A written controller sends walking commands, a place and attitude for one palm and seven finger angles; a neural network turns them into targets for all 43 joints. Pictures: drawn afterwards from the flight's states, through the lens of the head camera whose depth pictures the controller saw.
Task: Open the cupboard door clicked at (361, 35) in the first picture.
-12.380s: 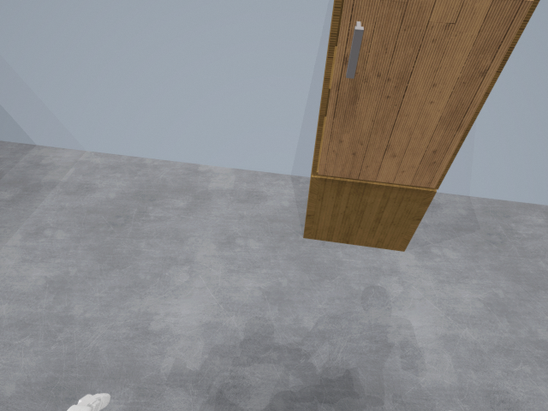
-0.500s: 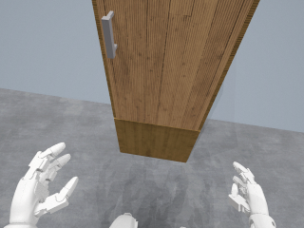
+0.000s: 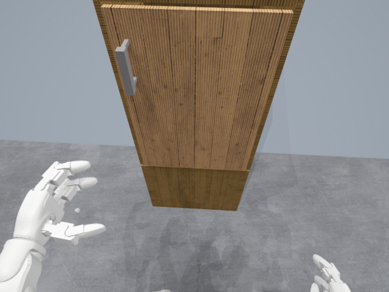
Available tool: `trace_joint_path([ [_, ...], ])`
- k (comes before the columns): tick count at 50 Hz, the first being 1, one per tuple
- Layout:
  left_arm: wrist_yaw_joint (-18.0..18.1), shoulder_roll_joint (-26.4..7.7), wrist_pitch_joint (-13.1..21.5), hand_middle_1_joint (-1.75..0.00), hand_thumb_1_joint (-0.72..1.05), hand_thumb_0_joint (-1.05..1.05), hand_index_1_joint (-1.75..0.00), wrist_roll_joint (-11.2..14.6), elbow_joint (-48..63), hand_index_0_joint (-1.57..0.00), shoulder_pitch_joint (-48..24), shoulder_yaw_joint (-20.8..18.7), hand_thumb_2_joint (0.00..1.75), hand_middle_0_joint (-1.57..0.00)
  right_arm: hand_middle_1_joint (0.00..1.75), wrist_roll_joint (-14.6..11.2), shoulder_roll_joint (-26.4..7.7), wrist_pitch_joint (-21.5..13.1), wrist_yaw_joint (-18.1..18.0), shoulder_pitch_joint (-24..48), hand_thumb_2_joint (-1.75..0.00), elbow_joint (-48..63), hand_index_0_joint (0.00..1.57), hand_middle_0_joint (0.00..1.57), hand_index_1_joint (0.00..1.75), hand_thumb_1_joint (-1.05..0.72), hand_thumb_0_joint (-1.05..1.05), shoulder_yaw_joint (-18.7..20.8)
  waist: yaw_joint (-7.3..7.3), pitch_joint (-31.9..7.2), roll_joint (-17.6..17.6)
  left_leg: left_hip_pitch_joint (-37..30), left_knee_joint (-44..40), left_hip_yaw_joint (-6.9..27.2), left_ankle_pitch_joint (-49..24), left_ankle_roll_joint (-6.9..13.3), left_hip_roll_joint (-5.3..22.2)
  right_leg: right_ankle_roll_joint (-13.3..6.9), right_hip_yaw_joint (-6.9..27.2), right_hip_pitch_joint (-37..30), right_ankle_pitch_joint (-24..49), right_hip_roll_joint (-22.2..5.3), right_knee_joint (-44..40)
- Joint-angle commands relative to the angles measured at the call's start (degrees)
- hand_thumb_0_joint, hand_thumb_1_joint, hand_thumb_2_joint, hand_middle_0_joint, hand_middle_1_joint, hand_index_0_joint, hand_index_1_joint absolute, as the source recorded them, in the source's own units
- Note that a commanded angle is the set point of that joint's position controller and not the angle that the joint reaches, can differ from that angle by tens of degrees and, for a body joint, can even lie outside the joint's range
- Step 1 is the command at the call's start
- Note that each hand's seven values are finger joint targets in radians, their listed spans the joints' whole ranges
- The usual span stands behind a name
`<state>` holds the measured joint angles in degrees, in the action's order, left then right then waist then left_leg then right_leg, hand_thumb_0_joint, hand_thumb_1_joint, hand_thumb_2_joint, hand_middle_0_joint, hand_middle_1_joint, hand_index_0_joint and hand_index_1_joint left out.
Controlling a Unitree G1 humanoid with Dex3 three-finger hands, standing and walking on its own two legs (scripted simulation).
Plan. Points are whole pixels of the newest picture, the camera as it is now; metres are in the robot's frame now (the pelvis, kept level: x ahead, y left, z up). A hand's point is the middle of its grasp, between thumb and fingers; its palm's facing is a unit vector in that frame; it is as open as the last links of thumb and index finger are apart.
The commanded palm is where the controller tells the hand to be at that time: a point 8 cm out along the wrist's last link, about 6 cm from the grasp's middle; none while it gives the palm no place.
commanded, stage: raise the hand with hooked fingers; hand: left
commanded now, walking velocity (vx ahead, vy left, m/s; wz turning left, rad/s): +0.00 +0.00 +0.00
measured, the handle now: (128, 67) +0.59 +0.21 +0.15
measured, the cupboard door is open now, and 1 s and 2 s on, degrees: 0 0 0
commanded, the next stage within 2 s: move the hooked fingers beside the handle in 1.06 s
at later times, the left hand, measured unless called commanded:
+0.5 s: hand (32, 160) +0.29 +0.29 +0.16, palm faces +0.09 -0.99 -0.07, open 13.9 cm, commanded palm +0.26 +0.33 +0.16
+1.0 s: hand (48, 151) +0.30 +0.27 +0.17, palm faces +0.08 -1.00 -0.05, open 14.0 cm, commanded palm +0.27 +0.31 +0.17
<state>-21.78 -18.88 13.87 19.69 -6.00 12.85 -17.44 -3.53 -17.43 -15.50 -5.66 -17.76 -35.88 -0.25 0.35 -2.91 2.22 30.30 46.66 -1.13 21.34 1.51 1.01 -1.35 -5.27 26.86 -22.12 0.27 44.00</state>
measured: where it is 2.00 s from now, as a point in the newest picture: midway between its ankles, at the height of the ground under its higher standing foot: outside the picture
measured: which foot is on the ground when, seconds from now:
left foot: down 0.00-1.00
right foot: down 0.00-1.00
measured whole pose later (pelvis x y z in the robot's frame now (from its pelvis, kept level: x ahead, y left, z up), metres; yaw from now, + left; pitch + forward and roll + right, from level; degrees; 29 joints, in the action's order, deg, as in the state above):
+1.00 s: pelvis +0.01 -0.01 +0.03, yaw +0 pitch -1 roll -1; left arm -25.1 -25.3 -0.8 18.7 -16.8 -7.3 -25.6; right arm -4.3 -15.7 -12.6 -6.5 -14.9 -34.7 -3.7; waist 1.9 -1.0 2.5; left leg 15.5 31.9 -1.5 15.3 0.7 0.9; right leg -2.0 -4.7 12.8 -16.4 0.9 30.1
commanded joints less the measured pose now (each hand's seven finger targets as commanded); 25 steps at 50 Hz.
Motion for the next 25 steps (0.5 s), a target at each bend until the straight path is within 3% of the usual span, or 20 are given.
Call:
trace_joint_path([
  [1, 0.9, -17.2, 2.7, -1.1, -0.34, 0.0, -1.1, 1.8, 15.2, -0.29, -14.5, -10.5, 0.37, -0.29, 0.3, 0.5, -5.9, -4.4, -1.0, 5.8, -0.9, 9.8, 0.2, 0.2, 0.3, -0.9, 0.0, 1.4, 1.47, -11.8, 3.3, -11.3, -10.6, 3.6, -10.3, 0.3, -0.5, 0.1, 2.9, -5.0, 7.9, 0.6, -9.2],
  [5, 2.4, -14.4, 1.2, -1.15, -0.43, 0.0, -1.15, 2.0, 12.5, -0.29, -15.4, -10.0, 0.33, -0.29, 0.3, 0.3, -5.1, -4.0, -0.7, 6.8, -0.9, 9.8, 0.2, 0.2, 0.3, -0.9, 0.0, 0.8, 1.61, -9.3, 3.2, -13.4, -13.1, 3.9, -11.9, -0.4, -0.3, 0.0, 1.0, -5.3, 10.5, 1.0, -9.4],
  [6, 1.9, -14.8, 0.0, -1.17, -0.45, 0.0, -1.17, 2.0, 11.0, -0.3, -16.0, -10.0, 0.32, -0.3, 0.3, 0.4, -5.4, -3.7, -0.6, 6.6, -0.9, 9.9, 0.2, 0.2, 0.3, -0.9, 0.0, 0.6, 2.06, -8.5, 4.0, -13.7, -13.4, 4.0, -13.4, -0.5, -0.4, -0.4, 1.1, -6.4, 12.1, 1.3, -9.6],
  [8, 0.8, -13.7, -2.7, -1.2, -0.5, 0.0, -1.2, 1.4, 9.3, -0.3, -17.4, -8.0, 0.3, -0.3, 0.3, 0.0, -5.3, -3.3, -0.5, 6.9, -0.9, 10.0, 0.2, 0.2, 0.3, -0.9, 0.0, 0.4, 1.52, -7.6, 5.2, -14.7, -14.2, 3.8, -14.0, -0.7, -0.1, -0.2, 0.9, -6.0, 13.2, 1.0, -10.2],
  [11, -1.6, -13.0, -7.3, -1.2, -0.5, 0.0, -1.2, 1.1, 5.7, -0.3, -19.9, -6.1, 0.3, -0.3, 0.3, -0.3, -5.7, -2.6, -0.8, 6.9, -0.9, 10.5, 0.2, 0.2, 0.3, -0.9, 0.0, 0.1, 1.32, -5.2, 2.3, -14.7, -15.2, 4.2, -13.8, -0.5, -0.2, -0.3, 1.0, -6.7, 13.8, 1.3, -11.8],
  [14, -2.7, -16.2, -9.6, -1.2, -0.5, 0.0, -1.2, 0.6, 7.1, -0.3, -25.4, -7.9, 0.3, -0.3, 0.3, -0.5, -5.8, -1.9, -1.3, 7.3, -0.9, 10.8, 0.2, 0.2, 0.3, -0.9, 0.0, -0.2, 1.02, -7.6, 0.8, -16.7, -15.7, 4.5, -15.1, -0.2, -0.1, -0.1, 1.0, -7.8, 14.7, 1.2, -12.6],
  [15, -2.6, -17.0, -9.7, -1.2, -0.5, 0.0, -1.2, 0.5, 8.4, -0.3, -27.8, -8.4, 0.3, -0.3, 0.3, -0.4, -5.5, -1.8, -1.4, 7.8, -0.9, 10.8, 0.2, 0.2, 0.3, -0.9, 0.0, -0.4, 1.03, -7.8, 2.4, -17.8, -16.0, 4.6, -14.8, -0.3, -0.1, -0.2, 1.0, -7.6, 14.1, 1.2, -13.0],
  [21, -1.7, -22.3, -8.0, -1.2, -0.5, 0.0, -1.2, 0.5, 9.0, -0.3, -34.8, -12.8, 0.3, -0.3, 0.3, 0.2, -5.1, -1.3, -1.7, 8.3, -0.9, 10.2, 0.2, 0.2, 0.3, -0.9, 0.0, -1.3, 1.53, -9.9, 3.9, -21.8, -18.1, 5.4, -15.9, -0.9, 0.0, -0.8, 1.3, -10.5, 13.8, 1.7, -15.2],
  [25, -3.3, -21.3, -10.2, -1.2, -0.5, 0.0, -1.2, 0.2, 3.5, -0.3, -37.0, -11.1, 0.3, -0.3, 0.3, -0.5, -5.1, -0.8, -2.1, 8.7, -0.9, 9.6, 0.2, 0.2, 0.3, -0.9, 0.0, -1.4, 0.85, -7.8, 5.1, -21.8, -19.7, 5.5, -13.5, -0.8, 0.0, -0.6, 1.2, -10.0, 12.5, 1.3, -16.7],
])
